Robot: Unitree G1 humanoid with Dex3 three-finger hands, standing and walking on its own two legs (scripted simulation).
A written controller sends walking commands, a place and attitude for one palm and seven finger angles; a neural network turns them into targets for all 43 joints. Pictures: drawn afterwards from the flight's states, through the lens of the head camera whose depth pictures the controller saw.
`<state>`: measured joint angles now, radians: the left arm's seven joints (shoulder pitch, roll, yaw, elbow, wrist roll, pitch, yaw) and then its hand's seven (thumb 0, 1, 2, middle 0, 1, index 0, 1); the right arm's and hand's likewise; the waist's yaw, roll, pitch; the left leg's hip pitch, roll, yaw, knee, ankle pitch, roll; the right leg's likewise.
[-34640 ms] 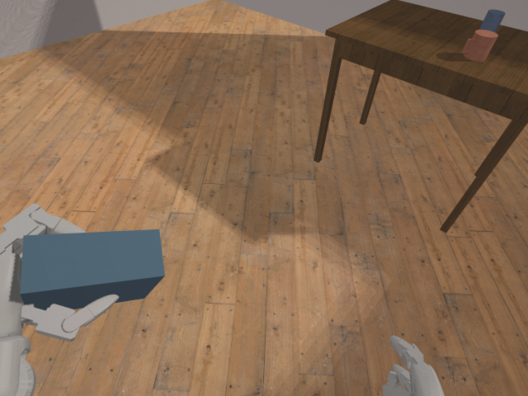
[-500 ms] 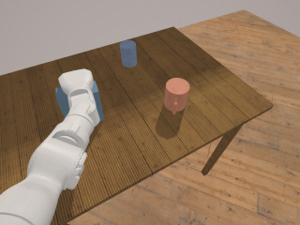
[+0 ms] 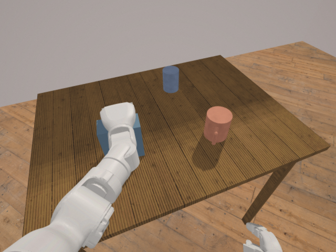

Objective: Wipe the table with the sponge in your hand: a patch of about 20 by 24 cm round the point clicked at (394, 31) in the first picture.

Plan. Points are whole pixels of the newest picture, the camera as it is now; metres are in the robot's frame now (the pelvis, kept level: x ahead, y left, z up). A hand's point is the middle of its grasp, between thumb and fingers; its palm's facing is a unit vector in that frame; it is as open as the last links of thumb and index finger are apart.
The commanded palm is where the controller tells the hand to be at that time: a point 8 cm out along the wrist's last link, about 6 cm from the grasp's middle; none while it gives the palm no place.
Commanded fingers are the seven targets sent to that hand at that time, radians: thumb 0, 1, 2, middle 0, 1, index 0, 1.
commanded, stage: wipe back along the third lane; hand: left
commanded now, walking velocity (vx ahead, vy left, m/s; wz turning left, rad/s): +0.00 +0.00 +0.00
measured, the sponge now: (123, 143) +0.41 +0.17 +0.02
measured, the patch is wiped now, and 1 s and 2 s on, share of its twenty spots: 1.00 1.00 1.00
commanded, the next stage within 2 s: slide back across to the middle lane in 1.00 s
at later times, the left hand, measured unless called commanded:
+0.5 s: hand (127, 143) +0.37 +0.14 +0.07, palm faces +0.02 -0.06 -1.00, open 9.9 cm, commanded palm +0.33 +0.13 +0.11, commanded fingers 0.00 0.10 1.30 -1.20 -1.60 -1.20 -1.60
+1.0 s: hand (130, 156) +0.33 +0.12 +0.07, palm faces +0.05 -0.08 -1.00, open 9.9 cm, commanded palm +0.28 +0.11 +0.11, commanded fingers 0.00 0.10 1.30 -1.20 -1.60 -1.20 -1.60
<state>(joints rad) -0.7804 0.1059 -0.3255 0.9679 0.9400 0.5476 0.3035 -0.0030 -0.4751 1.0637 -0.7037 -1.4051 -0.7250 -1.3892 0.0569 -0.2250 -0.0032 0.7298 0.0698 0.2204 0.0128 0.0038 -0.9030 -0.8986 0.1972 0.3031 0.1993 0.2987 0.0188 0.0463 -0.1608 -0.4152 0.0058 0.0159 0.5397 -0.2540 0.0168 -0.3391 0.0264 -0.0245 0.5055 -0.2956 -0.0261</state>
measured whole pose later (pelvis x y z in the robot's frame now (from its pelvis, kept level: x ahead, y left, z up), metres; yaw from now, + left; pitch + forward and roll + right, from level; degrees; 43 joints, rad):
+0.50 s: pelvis +0.00 -0.02 +0.00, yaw +0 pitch +3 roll +0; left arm -0.53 0.13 -0.41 0.63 0.95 0.61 0.23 0.00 -0.47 1.06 -0.70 -1.41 -0.72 -1.39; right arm 0.04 -0.25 0.01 0.70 0.09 0.28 0.02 0.01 -0.90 -0.90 0.20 0.30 0.20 0.30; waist 0.05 0.07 -0.14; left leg -0.30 0.02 0.01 0.50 -0.24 0.00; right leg -0.24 0.04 -0.03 0.49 -0.30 -0.05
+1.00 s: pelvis -0.01 -0.02 +0.00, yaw +0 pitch +0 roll +1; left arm -0.37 0.14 -0.47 0.42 0.97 0.63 0.21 0.01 -0.47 1.06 -0.70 -1.41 -0.72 -1.39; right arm -0.01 -0.25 0.02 0.67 0.10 0.27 0.05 0.01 -0.90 -0.90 0.20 0.30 0.20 0.30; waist 0.07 0.07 -0.12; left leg -0.25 0.02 0.02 0.48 -0.23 -0.01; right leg -0.20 0.04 -0.02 0.50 -0.30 -0.06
